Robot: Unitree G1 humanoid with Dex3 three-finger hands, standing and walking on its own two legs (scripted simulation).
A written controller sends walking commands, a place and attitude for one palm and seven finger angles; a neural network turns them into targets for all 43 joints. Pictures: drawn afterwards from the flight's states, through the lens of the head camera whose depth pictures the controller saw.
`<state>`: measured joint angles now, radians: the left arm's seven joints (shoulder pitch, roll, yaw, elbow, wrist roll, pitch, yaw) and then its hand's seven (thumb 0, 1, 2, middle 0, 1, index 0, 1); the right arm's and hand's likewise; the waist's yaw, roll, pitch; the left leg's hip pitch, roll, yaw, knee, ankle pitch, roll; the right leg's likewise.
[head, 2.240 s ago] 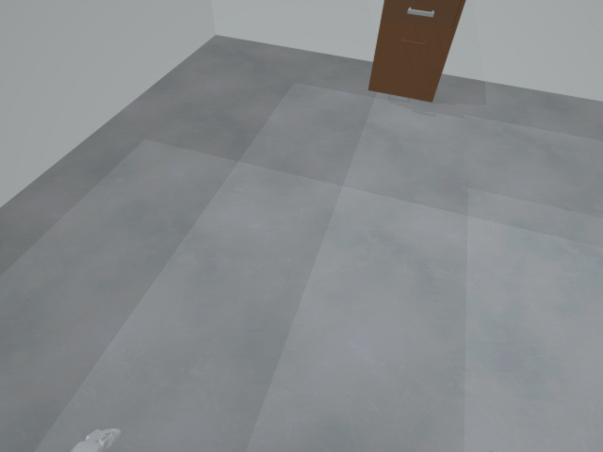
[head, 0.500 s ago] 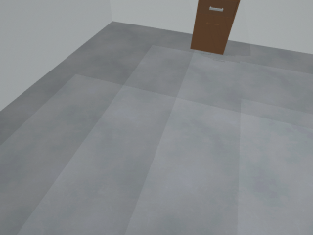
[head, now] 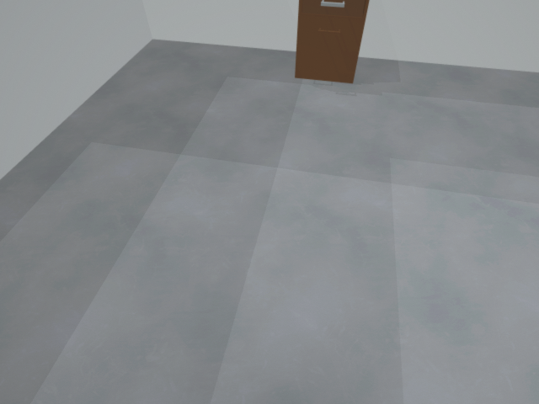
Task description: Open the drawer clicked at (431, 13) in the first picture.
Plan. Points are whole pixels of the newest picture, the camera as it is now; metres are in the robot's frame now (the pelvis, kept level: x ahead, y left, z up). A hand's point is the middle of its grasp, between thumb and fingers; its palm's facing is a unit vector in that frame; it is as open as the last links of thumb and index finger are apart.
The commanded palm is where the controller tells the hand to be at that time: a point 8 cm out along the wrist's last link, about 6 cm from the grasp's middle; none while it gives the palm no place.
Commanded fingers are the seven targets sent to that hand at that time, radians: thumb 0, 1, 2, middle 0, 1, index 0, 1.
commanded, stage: walk to a spot facing it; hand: left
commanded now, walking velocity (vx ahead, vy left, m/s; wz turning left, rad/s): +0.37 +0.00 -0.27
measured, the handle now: (332, 3) +2.36 -0.26 -0.22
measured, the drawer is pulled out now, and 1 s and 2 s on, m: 0.00 0.00 0.00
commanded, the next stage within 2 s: none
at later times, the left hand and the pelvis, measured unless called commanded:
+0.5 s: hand (148, 386) +0.18 +0.24 -0.18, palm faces -0.07 -0.99 -0.15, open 7.4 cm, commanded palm none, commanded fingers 0.00 0.90 0.90 -0.20 -0.30 -0.20 -0.30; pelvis +0.21 +0.06 +0.00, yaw -9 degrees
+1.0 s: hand (229, 215) +0.57 +0.14 -0.16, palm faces -0.32 -0.94 -0.12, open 7.4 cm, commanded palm none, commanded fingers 0.00 0.90 0.90 -0.20 -0.30 -0.20 -0.30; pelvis +0.43 +0.02 +0.00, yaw -14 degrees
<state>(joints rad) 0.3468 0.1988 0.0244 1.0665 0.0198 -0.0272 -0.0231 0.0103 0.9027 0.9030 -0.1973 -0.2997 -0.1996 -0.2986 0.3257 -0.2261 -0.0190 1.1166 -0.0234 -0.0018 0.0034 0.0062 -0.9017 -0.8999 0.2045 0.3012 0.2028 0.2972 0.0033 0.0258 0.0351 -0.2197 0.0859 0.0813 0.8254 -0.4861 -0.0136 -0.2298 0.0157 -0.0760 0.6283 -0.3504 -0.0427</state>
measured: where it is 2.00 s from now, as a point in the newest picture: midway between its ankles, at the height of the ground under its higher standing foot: (297, 254)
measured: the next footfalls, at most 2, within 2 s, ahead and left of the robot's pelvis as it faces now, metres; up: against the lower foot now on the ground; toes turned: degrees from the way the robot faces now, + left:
left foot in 0.38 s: +0.33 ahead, +0.13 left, +0.00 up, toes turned +2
right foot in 1.02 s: +0.54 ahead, -0.11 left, +0.00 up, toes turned -24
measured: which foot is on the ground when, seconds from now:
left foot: up 0.00-0.36, down 0.38-1.00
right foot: down 0.00-0.40, up 0.42-1.00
